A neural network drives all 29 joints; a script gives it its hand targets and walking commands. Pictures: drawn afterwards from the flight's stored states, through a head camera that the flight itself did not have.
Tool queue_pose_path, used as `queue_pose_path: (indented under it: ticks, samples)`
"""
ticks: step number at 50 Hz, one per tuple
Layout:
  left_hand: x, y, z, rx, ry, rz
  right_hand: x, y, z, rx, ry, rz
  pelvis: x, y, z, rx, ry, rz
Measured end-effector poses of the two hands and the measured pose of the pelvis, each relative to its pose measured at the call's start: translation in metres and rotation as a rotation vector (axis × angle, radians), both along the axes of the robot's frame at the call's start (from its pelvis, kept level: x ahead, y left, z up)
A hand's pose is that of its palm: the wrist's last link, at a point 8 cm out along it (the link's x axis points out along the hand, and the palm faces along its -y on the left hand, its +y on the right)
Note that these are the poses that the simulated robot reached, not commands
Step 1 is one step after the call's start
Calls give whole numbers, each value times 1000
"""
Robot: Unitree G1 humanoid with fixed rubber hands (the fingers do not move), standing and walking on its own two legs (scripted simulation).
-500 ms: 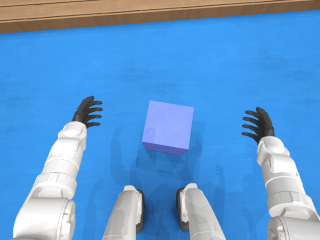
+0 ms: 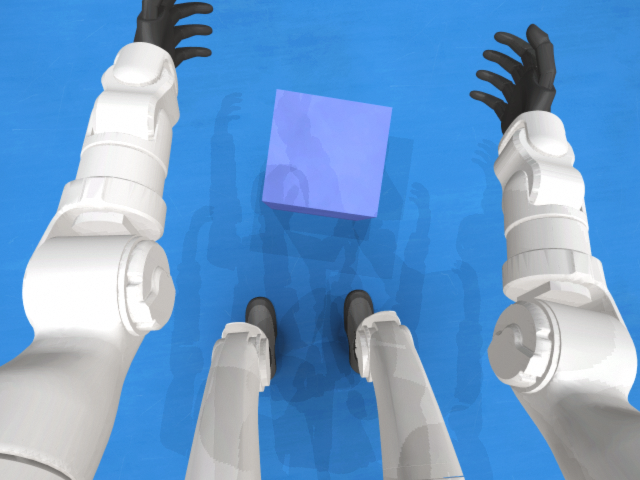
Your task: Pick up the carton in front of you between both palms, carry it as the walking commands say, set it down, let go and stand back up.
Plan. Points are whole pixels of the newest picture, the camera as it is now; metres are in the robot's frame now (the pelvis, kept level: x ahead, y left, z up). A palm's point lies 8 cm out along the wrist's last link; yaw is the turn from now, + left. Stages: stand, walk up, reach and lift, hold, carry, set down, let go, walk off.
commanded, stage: reach and lift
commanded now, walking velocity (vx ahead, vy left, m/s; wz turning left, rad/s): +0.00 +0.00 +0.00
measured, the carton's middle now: (323, 165) +0.51 -0.05 -0.52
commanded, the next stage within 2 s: none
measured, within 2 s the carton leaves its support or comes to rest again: leaves its support in 1.62 s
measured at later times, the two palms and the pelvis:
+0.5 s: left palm (213, 134) +0.54 +0.14 -0.35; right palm (443, 164) +0.47 -0.24 -0.34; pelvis -0.03 +0.00 -0.19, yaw -2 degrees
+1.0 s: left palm (234, 145) +0.54 +0.12 -0.46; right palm (416, 169) +0.48 -0.23 -0.45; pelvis -0.04 +0.00 -0.28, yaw -2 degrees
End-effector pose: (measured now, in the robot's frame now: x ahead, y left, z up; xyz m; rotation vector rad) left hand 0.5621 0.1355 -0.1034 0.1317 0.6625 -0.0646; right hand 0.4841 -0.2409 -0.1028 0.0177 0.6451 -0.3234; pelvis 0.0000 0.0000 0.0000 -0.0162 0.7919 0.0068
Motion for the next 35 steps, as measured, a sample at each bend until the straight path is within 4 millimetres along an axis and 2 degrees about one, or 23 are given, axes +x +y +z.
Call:
queue_pose_path:
  ticks: [4, 8, 13, 17, 21, 27, 35]
  samples:
    - [-1, -1, -26, -4, 8, 9, -1, 0, -24, 4, 8, -5, 10, -1, -11, -4, 63, -1]
    - [-8, -2, -64, -3, 27, 18, -5, -1, -59, 7, 28, -5, 15, -2, -35, -8, 113, -5]
    - [-18, -2, -125, 6, 39, 26, -11, -1, -117, 6, 52, -6, 10, -2, -78, -12, 146, -11]
    - [-22, 1, -174, 14, 27, 34, -15, -2, -166, -1, 54, -6, -1, -2, -119, -13, 137, -14]
    - [-24, 2, -215, 16, 12, 37, -17, -4, -207, -2, 45, -6, -15, -1, -160, -15, 97, -17]
    - [-23, 0, -256, 13, 10, 43, -16, -1, -252, 9, 44, -9, -35, 0, -208, -15, 10, -19]
    - [-24, -7, -305, 7, 57, 45, -15, 7, -303, 23, 93, 6, -47, 0, -245, -16, -76, -23]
